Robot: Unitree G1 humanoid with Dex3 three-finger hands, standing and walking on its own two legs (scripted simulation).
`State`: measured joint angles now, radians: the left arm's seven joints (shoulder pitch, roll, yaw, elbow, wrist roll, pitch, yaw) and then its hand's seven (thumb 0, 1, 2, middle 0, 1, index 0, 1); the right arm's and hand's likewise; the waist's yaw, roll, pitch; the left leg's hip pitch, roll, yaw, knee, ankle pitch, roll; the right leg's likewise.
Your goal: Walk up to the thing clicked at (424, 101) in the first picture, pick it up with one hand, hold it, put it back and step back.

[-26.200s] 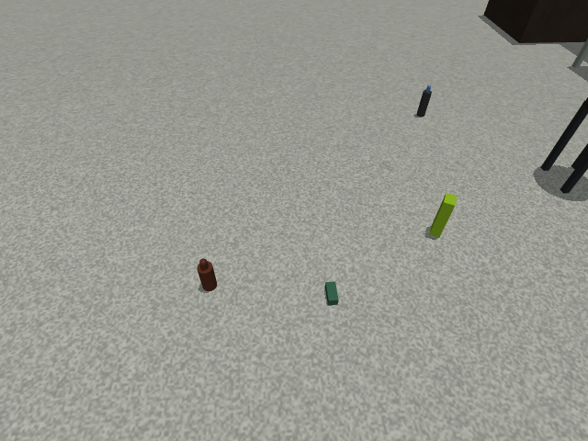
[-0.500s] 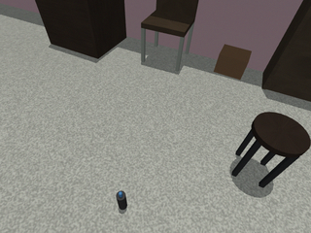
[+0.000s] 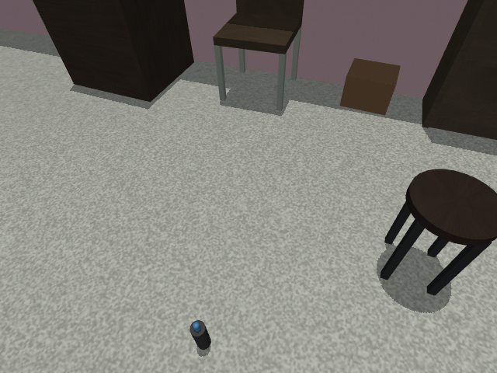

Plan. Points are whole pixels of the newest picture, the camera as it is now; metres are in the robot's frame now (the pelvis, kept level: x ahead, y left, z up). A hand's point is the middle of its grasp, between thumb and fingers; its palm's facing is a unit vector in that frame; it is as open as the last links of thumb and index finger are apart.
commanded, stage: walk up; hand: left
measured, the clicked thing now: (200, 333) +0.39 +0.20 -0.66
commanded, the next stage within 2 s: stand in 1.24 s
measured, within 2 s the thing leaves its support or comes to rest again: neither
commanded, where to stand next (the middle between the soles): +0.06 -0.01 m, yaw +1 degrees
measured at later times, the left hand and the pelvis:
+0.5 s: hand out of the picture +0.12 +0.25 -0.14, palm faces -0.01 -0.95 -0.30, open 7.4 cm; pelvis +0.02 +0.01 +0.02, yaw +1 degrees
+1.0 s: hand out of the picture +0.09 +0.25 -0.13, palm faces +0.03 -0.95 -0.32, open 7.4 cm; pelvis +0.03 +0.00 +0.02, yaw +2 degrees
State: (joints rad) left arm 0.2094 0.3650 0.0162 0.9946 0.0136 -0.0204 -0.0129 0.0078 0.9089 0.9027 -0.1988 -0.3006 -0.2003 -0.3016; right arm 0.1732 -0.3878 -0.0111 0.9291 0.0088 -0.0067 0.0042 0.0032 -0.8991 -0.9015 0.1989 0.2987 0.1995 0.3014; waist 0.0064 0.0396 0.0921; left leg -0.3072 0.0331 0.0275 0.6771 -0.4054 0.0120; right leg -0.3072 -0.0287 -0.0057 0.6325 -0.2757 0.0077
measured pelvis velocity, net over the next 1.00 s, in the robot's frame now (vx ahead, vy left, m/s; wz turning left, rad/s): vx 0.03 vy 0.00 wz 0.03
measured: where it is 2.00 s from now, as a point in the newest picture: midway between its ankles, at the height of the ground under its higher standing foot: outside the picture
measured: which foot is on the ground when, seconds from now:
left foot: down 0.00-1.00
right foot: down 0.00-1.00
